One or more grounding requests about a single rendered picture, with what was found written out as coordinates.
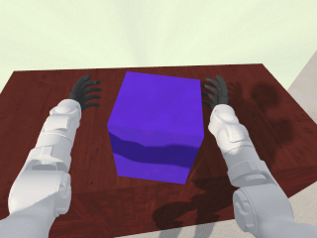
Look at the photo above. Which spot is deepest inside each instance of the left robot upper arm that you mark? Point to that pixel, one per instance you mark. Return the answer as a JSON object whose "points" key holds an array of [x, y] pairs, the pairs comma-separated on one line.
{"points": [[38, 198]]}

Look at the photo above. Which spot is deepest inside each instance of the right robot forearm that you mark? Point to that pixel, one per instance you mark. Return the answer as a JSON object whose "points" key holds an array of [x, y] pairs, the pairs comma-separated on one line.
{"points": [[245, 168]]}

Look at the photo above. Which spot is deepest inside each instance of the right robot hand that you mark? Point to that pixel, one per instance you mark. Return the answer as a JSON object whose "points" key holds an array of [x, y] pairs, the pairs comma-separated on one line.
{"points": [[220, 92]]}

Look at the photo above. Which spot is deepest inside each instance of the left robot forearm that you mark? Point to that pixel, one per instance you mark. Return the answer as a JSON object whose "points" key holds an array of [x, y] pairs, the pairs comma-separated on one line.
{"points": [[53, 148]]}

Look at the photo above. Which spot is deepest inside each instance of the pedestal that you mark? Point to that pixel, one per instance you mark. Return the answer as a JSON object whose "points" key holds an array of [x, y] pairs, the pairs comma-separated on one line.
{"points": [[105, 205]]}

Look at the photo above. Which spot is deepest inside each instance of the right robot upper arm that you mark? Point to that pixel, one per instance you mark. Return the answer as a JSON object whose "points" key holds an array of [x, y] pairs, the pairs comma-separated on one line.
{"points": [[264, 211]]}

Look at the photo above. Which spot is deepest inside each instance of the carton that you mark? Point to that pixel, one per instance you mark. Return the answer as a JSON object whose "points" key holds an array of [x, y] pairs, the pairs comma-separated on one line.
{"points": [[156, 127]]}

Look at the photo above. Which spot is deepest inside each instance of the left robot hand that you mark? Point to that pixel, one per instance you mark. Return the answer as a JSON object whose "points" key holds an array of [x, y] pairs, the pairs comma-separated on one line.
{"points": [[79, 91]]}

